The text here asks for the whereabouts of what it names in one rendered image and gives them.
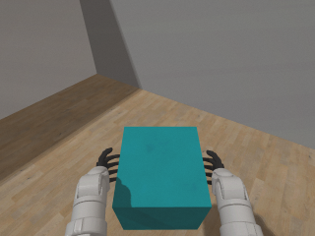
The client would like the robot right forearm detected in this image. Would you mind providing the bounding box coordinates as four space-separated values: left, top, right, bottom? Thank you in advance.
212 168 264 236

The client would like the robot left forearm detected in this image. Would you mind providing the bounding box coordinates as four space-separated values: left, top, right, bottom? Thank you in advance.
64 166 110 236

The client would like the carton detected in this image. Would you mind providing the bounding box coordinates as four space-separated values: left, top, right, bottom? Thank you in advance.
112 127 212 230

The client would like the right robot hand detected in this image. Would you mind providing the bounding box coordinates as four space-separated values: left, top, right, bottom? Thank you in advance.
202 149 224 185

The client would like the left robot hand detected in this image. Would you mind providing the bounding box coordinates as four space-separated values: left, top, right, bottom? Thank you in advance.
96 147 120 183

